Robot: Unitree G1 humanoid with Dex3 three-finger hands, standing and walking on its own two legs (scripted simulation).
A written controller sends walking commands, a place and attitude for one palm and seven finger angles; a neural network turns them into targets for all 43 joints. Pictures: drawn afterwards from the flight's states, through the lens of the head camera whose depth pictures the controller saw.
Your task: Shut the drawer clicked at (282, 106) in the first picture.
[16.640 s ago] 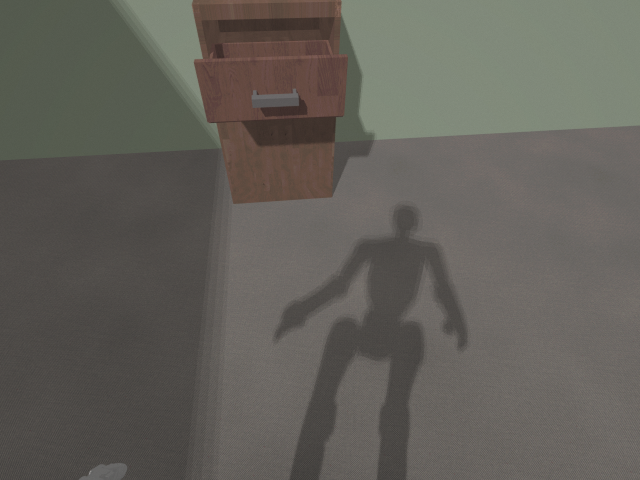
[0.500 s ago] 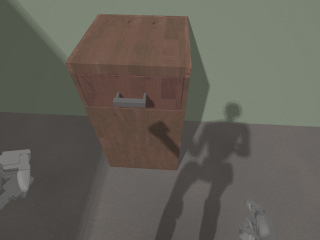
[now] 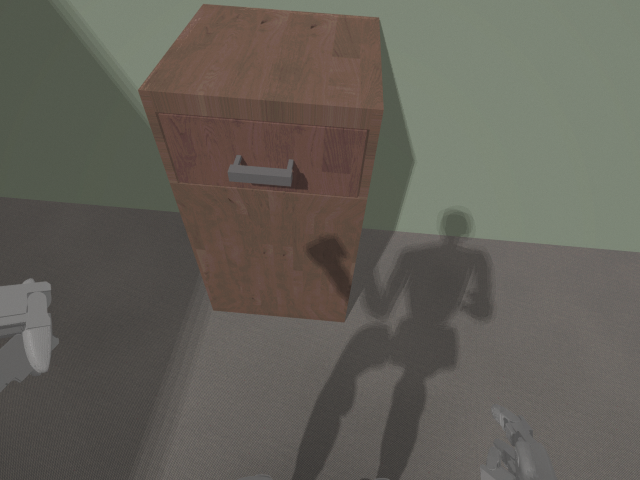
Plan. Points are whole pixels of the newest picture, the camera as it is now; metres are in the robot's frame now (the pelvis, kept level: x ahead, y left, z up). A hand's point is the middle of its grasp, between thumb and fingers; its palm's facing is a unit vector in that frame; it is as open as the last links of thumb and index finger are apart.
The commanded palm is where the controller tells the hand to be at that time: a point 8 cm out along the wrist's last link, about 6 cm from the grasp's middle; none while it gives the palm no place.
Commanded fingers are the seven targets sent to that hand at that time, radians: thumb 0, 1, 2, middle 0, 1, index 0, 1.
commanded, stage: step back with the hand held close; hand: left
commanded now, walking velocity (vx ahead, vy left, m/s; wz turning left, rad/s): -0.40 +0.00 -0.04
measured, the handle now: (262, 168) +0.70 +0.15 -0.06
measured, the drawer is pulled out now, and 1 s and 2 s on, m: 0.00 0.00 0.00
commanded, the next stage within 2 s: stop stepping back and stand still in 0.70 s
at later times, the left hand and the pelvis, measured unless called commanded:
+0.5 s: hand out of the picture +0.13 +0.24 +0.18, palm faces +0.39 -0.79 -0.48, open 3.3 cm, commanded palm +0.07 +0.27 +0.19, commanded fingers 0.00 0.90 0.90 -1.40 -1.60 -1.40 -1.60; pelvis -0.06 -0.01 +0.00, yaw +0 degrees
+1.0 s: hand out of the picture +0.06 +0.26 +0.17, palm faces +0.36 -0.84 -0.40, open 3.2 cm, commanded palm +0.01 +0.30 +0.19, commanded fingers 0.00 0.90 0.90 -1.40 -1.60 -1.40 -1.60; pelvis -0.13 +0.02 +0.01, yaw -1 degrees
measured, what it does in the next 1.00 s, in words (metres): walks backwards: right foot, then left foot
